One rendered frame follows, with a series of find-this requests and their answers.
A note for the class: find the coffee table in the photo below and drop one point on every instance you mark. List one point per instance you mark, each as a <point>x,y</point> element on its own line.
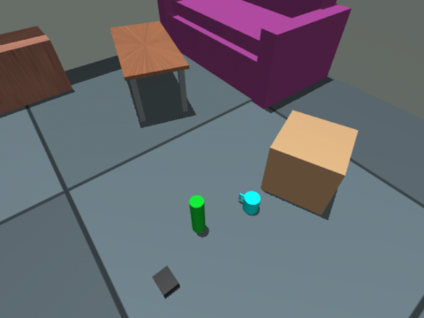
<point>144,50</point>

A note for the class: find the sofa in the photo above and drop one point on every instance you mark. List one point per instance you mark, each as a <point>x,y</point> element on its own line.
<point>266,49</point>

